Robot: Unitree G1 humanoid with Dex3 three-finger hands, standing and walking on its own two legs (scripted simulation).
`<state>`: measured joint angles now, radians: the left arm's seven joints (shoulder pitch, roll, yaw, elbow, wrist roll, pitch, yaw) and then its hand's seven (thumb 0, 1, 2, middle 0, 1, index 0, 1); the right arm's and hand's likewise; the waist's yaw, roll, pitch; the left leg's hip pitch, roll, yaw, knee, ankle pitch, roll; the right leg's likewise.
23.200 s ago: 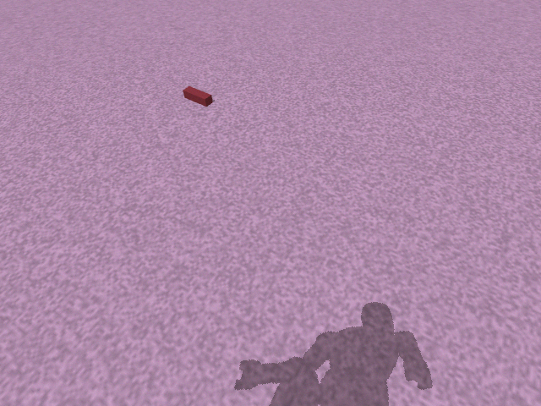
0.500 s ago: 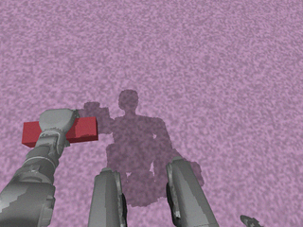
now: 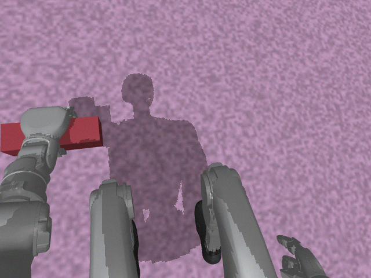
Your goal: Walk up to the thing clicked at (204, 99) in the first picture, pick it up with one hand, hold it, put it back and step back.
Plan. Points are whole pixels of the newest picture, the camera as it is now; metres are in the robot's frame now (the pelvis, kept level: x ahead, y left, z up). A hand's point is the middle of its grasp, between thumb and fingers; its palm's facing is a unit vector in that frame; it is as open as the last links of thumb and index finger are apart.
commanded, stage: crouch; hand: left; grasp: from above
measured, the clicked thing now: (56, 136) +0.44 +0.26 -0.20
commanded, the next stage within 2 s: lower in 0.56 s
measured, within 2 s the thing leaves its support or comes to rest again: rests again in 1.68 s
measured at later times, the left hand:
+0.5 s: hand (65, 141) +0.43 +0.26 -0.24, palm faces -0.47 -0.02 -0.88, open 9.5 cm
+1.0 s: hand (71, 143) +0.44 +0.26 -0.29, palm faces -0.48 -0.03 -0.87, open 9.4 cm
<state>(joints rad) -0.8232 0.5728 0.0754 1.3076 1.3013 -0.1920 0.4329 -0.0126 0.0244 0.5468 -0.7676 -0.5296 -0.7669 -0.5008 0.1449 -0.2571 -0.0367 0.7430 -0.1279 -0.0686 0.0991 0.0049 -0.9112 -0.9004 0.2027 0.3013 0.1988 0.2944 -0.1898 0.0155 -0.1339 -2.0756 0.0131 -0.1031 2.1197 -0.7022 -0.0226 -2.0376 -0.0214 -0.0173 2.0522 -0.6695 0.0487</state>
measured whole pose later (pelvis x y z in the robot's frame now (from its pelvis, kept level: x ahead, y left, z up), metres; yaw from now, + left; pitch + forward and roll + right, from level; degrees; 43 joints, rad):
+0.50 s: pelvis -0.01 +0.00 -0.06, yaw -1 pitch +36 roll -6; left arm -0.89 0.64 0.10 1.41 1.32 -0.24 0.43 -0.01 0.05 0.52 -0.76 -0.53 -0.75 -0.51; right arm 0.17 -0.26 -0.01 0.78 -0.14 -0.07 0.13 0.00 -0.92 -0.90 0.20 0.30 0.20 0.29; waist -0.22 0.00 -0.08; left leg -2.24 0.01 -0.12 2.31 -0.70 -0.02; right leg -2.20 -0.01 -0.01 2.23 -0.66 0.06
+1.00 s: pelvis -0.01 +0.00 -0.10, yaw -3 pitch +33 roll -7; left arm -0.93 0.72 0.13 1.51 1.34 -0.27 0.48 -0.02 0.05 0.48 -0.79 -0.50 -0.79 -0.47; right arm 0.14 -0.28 0.04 0.78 -0.18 -0.09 0.15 0.00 -0.91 -0.90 0.20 0.30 0.20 0.30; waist -0.26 -0.02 -0.01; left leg -2.32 0.00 -0.16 2.44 -0.71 -0.04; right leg -2.27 0.00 -0.03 2.35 -0.66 0.06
